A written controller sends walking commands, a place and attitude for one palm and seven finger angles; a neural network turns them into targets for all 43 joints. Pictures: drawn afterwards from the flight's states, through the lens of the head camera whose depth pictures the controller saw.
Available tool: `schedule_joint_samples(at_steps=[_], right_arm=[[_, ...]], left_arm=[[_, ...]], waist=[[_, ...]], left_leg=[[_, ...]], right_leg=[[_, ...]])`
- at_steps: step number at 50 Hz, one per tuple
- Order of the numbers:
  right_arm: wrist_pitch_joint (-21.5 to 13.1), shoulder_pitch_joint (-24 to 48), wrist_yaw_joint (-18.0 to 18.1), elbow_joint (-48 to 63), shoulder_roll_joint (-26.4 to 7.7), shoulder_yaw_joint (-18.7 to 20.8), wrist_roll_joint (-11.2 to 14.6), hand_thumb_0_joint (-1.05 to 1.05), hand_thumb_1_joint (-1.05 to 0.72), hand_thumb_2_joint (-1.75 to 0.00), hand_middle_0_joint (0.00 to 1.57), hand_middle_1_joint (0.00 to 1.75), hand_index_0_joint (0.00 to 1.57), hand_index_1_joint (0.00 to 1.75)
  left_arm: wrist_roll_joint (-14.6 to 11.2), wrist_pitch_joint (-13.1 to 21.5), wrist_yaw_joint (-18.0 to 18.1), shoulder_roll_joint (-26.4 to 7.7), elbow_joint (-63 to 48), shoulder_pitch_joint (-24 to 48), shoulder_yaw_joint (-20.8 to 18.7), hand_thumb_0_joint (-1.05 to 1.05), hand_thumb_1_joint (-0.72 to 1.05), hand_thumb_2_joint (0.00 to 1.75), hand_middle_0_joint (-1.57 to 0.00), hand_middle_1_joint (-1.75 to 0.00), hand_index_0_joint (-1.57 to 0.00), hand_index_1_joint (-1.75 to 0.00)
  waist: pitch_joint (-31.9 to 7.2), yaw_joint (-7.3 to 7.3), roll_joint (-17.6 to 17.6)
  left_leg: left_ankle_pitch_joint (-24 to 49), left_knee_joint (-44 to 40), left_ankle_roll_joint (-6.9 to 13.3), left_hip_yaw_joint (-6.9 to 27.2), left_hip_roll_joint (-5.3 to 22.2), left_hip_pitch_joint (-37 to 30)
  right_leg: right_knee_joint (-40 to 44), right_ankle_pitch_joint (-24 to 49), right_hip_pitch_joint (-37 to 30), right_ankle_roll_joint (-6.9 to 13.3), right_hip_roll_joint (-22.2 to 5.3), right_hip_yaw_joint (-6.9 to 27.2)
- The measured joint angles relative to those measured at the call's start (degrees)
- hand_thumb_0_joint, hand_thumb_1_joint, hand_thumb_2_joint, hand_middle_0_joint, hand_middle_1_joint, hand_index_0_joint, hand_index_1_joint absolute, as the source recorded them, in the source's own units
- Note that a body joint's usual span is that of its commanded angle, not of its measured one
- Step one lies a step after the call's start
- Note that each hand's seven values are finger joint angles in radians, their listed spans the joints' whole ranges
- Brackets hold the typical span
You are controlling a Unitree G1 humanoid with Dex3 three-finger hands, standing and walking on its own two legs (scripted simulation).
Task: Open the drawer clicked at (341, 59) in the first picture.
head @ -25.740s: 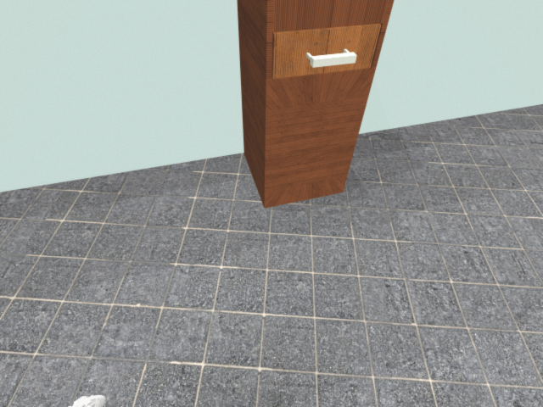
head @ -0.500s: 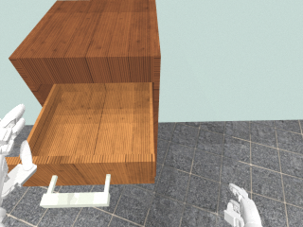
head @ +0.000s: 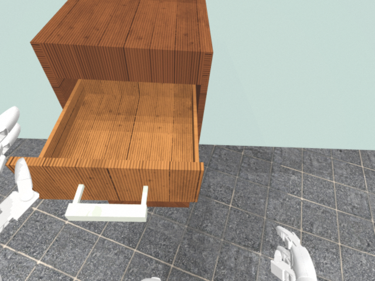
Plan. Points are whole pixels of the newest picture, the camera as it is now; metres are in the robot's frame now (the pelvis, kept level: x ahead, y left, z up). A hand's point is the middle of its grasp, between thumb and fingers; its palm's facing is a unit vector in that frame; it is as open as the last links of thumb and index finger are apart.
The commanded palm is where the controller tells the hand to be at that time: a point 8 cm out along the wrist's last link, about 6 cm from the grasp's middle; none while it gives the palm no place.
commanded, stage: step back with the hand held close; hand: left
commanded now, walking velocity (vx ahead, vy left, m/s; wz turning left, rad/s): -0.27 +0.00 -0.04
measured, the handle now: (110, 201) +0.27 +0.19 +0.01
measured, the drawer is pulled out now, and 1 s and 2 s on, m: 0.28 0.28 0.28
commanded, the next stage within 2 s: stop stepping back and stand still in 0.56 s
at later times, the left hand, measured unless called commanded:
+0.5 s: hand (46, 278) +0.10 +0.17 +0.19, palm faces +0.19 -0.83 -0.53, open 7.4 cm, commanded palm +0.03 +0.24 +0.20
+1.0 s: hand out of the picture -0.07 +0.19 +0.19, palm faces +0.45 -0.79 -0.42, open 7.4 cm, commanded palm -0.12 +0.23 +0.20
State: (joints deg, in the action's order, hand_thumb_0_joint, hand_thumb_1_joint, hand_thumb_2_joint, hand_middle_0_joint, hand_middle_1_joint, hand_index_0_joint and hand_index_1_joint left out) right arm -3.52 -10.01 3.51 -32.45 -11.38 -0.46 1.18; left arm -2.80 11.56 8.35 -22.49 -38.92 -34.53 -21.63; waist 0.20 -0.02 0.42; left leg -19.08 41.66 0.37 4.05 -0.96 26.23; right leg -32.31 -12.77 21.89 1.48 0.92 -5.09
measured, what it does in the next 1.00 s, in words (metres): walks backwards: right foot, then left foot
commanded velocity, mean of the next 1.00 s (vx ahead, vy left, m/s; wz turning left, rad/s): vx -0.15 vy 0.01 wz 0.00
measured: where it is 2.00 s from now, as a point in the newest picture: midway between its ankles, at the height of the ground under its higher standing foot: outside the picture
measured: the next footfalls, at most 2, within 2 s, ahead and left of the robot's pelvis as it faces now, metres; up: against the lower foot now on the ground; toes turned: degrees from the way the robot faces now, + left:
right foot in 0.40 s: -0.12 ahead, -0.13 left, +0.00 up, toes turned -4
left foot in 0.72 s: -0.26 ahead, +0.03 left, +0.00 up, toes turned +7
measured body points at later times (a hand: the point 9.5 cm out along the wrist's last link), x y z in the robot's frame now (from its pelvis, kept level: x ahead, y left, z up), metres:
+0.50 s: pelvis -0.11 -0.04 +0.01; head -0.05 -0.04 +0.45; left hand +0.09 +0.21 +0.22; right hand +0.09 -0.26 -0.07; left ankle -0.02 +0.09 -0.71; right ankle -0.16 -0.13 -0.73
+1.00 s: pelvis -0.24 -0.06 +0.01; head -0.25 -0.05 +0.46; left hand -0.10 +0.23 +0.22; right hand -0.06 -0.27 -0.07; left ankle -0.24 +0.07 -0.70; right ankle -0.16 -0.13 -0.72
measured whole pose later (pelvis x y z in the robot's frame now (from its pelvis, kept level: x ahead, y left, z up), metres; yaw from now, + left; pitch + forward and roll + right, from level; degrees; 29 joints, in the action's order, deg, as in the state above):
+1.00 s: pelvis -0.24 -0.06 +0.01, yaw +2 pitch -1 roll +1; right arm -3.7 -12.6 2.7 -34.5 -10.5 -1.3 1.3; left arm -2.7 10.3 9.4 -22.6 -36.4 -35.3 -22.2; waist -0.7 0.2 1.9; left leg -24.6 45.4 1.3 -0.8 -0.2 20.6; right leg -31.0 -12.2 20.6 4.4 0.1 -6.5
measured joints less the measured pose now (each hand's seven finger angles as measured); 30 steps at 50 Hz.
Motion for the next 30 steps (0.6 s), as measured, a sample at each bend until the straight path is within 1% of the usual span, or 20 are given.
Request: schedule_joint_samples(at_steps=[1, 2, 3, 5, 8, 9, 11, 15, 18, 20, 21, 22, 23, 24, 26, 27, 28, 29, 30], right_arm=[[0.2, -0.2, 0.1, -0.6, -0.3, 0.1, -0.1, 0.01, -0.90, -0.90, 0.20, 0.30, 0.20, 0.30], [0.5, -0.5, 0.2, -1.0, -0.6, 0.3, -0.2, 0.01, -0.90, -0.90, 0.20, 0.30, 0.20, 0.30], [0.7, -0.6, 0.4, -1.5, -0.6, 0.5, -0.2, 0.01, -0.90, -0.90, 0.20, 0.30, 0.20, 0.30], [1.1, -0.3, 0.6, -2.1, 0.0, 0.6, -0.3, 0.01, -0.90, -0.90, 0.20, 0.30, 0.20, 0.30], [0.2, -0.8, 0.3, -1.3, 1.1, 0.8, -1.2, 0.01, -0.90, -0.90, 0.20, 0.30, 0.20, 0.30], [-0.4, -0.9, 0.0, -1.1, 1.5, 0.7, -1.4, 0.01, -0.90, -0.90, 0.20, 0.30, 0.20, 0.30], [-1.5, -0.6, -0.7, -1.3, 2.3, 0.5, -1.6, 0.01, -0.90, -0.90, 0.20, 0.30, 0.20, 0.30], [-2.6, 1.4, -1.9, -1.8, 3.4, -0.6, -1.9, 0.01, -0.90, -0.90, 0.20, 0.30, 0.20, 0.30], [-3.0, 3.5, -2.3, -1.6, 3.7, -1.4, -1.8, 0.01, -0.90, -0.90, 0.20, 0.30, 0.20, 0.30], [-3.1, 4.9, -2.4, -1.1, 3.6, -1.8, -1.6, 0.01, -0.90, -0.90, 0.20, 0.30, 0.20, 0.30], [-3.0, 5.7, -2.5, -0.9, 3.1, -1.8, -1.4, 0.01, -0.90, -0.90, 0.20, 0.30, 0.20, 0.30], [-2.8, 6.4, -2.5, -0.8, 2.3, -1.6, -1.2, 0.01, -0.90, -0.90, 0.20, 0.30, 0.20, 0.30], [-2.4, 6.5, -2.5, -0.7, 1.6, -1.3, -0.7, 0.01, -0.90, -0.90, 0.20, 0.30, 0.20, 0.30], [-1.9, 6.1, -2.5, -0.8, 1.2, -0.8, 0.1, 0.01, -0.90, -0.90, 0.20, 0.30, 0.20, 0.30], [-0.7, 4.6, -1.8, -1.6, 1.0, 0.0, 1.0, 0.01, -0.90, -0.90, 0.20, 0.30, 0.20, 0.30], [0.0, 4.0, -1.2, -1.9, 0.9, 0.2, 0.9, 0.01, -0.90, -0.90, 0.20, 0.30, 0.20, 0.30], [0.7, 3.5, -0.5, -2.1, 0.7, 0.4, 0.7, 0.01, -0.90, -0.90, 0.20, 0.30, 0.20, 0.30], [1.3, 3.2, 0.1, -2.2, 0.6, 0.4, 0.6, 0.01, -0.90, -0.90, 0.20, 0.30, 0.20, 0.30], [1.8, 3.1, 0.8, -2.2, 0.4, 0.4, 0.5, 0.01, -0.90, -0.90, 0.20, 0.30, 0.20, 0.30]], left_arm=[[0.0, -0.1, 0.1, 0.2, -0.2, 0.2, 0.3, 0.02, 0.89, 0.90, -0.21, -0.30, -0.21, -0.30], [0.0, -0.2, 0.2, 0.4, -0.5, 0.4, 0.4, 0.02, 0.88, 0.90, -0.21, -0.30, -0.21, -0.30], [0.1, -0.3, 0.3, 0.2, -0.5, 0.7, 0.3, 0.02, 0.88, 0.90, -0.21, -0.30, -0.21, -0.30], [0.2, -0.4, 0.5, -0.5, -0.1, 0.9, -0.9, 0.02, 0.88, 0.90, -0.21, -0.30, -0.21, -0.30], [0.4, -1.1, 0.5, -1.4, 0.3, 0.2, -2.5, 0.02, 0.88, 0.90, -0.21, -0.30, -0.21, -0.30], [0.3, -1.2, 0.6, -1.5, -0.1, -0.1, -2.7, 0.02, 0.89, 0.90, -0.21, -0.30, -0.21, -0.30], [0.2, -0.9, 0.5, -1.6, -1.0, -0.6, -2.7, 0.02, 0.89, 0.90, -0.21, -0.30, -0.21, -0.30], [-0.2, -0.5, -0.5, -1.6, -2.1, -0.8, -2.1, 0.02, 0.89, 0.90, -0.21, -0.30, -0.21, -0.30], [-1.0, -0.6, -1.5, -2.4, -1.7, -0.2, -2.1, 0.02, 0.89, 0.90, -0.21, -0.30, -0.21, -0.30], [-1.5, -0.5, -2.2, -3.5, -1.5, -0.3, -2.9, 0.02, 0.89, 0.90, -0.21, -0.30, -0.21, -0.30], [-1.8, -0.3, -2.7, -3.7, -1.2, -0.2, -3.1, 0.02, 0.89, 0.90, -0.21, -0.30, -0.21, -0.30], [-1.9, -0.1, -3.3, -3.3, -0.9, 0.1, -2.6, 0.02, 0.89, 0.90, -0.21, -0.30, -0.21, -0.30], [-1.9, 0.1, -3.8, -3.2, -0.9, 0.0, -2.0, 0.02, 0.89, 0.90, -0.21, -0.30, -0.21, -0.30], [-1.9, 0.3, -4.1, -3.4, -1.1, -0.7, -1.6, 0.02, 0.89, 0.90, -0.21, -0.30, -0.21, -0.30], [-1.7, 1.3, -4.2, -3.7, -1.4, -3.0, -1.5, 0.02, 0.88, 0.90, -0.21, -0.30, -0.21, -0.30], [-1.5, 1.7, -3.9, -3.4, -1.1, -4.2, -1.7, 0.02, 0.88, 0.90, -0.21, -0.30, -0.21, -0.30], [-1.1, 1.8, -3.4, -3.0, -0.5, -5.1, -1.9, 0.02, 0.88, 0.90, -0.21, -0.30, -0.21, -0.30], [-0.8, 1.6, -2.8, -2.3, 0.3, -5.4, -1.9, 0.02, 0.88, 0.90, -0.21, -0.30, -0.21, -0.30], [-0.4, 1.3, -2.1, -1.7, 1.2, -5.2, -1.9, 0.01, 0.88, 0.90, -0.21, -0.30, -0.21, -0.30]], waist=[[-0.2, -0.17, 0.1], [-0.4, -0.44, -0.1], [-0.3, -0.75, 0.3], [0.6, -0.42, 1.9], [0.7, -0.57, 2.0], [0.7, -0.55, 1.7], [0.7, -0.16, 1.5], [0.8, 0.35, 1.4], [1.2, 0.25, 1.2], [1.6, 0.19, 1.3], [2.2, 0.26, 0.5], [3.2, 0.10, -1.5], [3.8, -0.11, -2.9], [3.6, -0.11, -3.0], [1.8, -0.05, -0.9], [0.8, -0.22, 0.2], [0.0, -0.44, 1.1], [-0.5, -0.62, 1.9], [-0.7, -0.76, 2.5]], left_leg=[[-0.3, 0.1, 0.0, -0.4, 0.2, -0.8], [-0.2, -1.8, 0.1, -0.6, 0.6, -2.3], [2.0, -3.3, 0.4, -0.6, 0.3, -2.6], [3.3, -4.4, 1.1, -1.6, -0.4, -2.9], [5.0, -7.0, 1.5, -1.8, -0.1, -2.8], [5.8, -7.9, 1.5, -1.6, 0.3, -2.7], [7.3, -9.8, 1.2, -1.9, 1.1, -2.7], [10.2, -12.7, 0.4, -2.9, 2.5, -2.0], [12.4, -13.8, -0.4, -3.4, 3.1, -0.3], [13.7, -13.6, -1.2, -3.7, 3.3, 1.4], [14.1, -13.1, -1.6, -3.5, 3.9, 2.3], [14.6, -12.7, -2.0, -2.3, 5.2, 2.8], [14.1, -11.5, -1.8, -1.3, 5.8, 3.2], [9.4, -7.1, -1.8, -1.0, 5.1, 4.0], [-0.9, 7.9, -1.9, -1.2, 1.7, 6.4], [-4.3, 14.5, -2.1, -2.0, 0.3, 7.0], [-6.6, 18.9, -2.3, -2.9, -0.6, 6.9], [-8.7, 20.6, -2.4, -3.9, -1.1, 5.9], [-10.1, 19.8, -2.4, -4.7, -1.2, 4.3]], right_leg=[[-0.4, -0.1, 0.2, -0.1, -0.2, -0.2], [-0.8, -0.2, 0.6, -0.3, -0.2, -0.6], [-1.2, -0.3, 1.0, -0.6, -0.7, -0.9], [-2.1, -0.6, 1.5, -1.3, -1.4, 0.2], [-11.5, -9.2, 3.2, -1.7, -0.3, 2.6], [-13.4, -10.7, 3.0, -1.8, 0.1, 3.0], [-14.2, -11.8, 1.4, -2.0, 0.4, 3.3], [-10.5, -12.0, -2.8, -2.6, 0.2, 3.6], [-4.5, -10.4, -5.9, -2.7, 0.2, 3.8], [1.0, -7.4, -8.1, -2.6, 0.1, 3.8], [3.4, -8.4, -8.8, -1.6, 0.7, 3.4], [4.7, -7.8, -9.3, -0.6, 2.2, 2.5], [5.6, -6.5, -9.7, 0.2, 3.3, 1.7], [5.7, -5.4, -9.6, 0.9, 3.4, 1.4], [4.9, -4.9, -8.2, 1.4, 1.8, 1.6], [4.8, -4.7, -7.6, 1.5, 1.0, 1.7], [5.0, -4.4, -7.2, 1.6, 0.3, 1.8], [5.3, -3.8, -6.8, 1.6, -0.3, 1.8], [5.6, -3.2, -6.4, 1.6, -0.8, 1.8]])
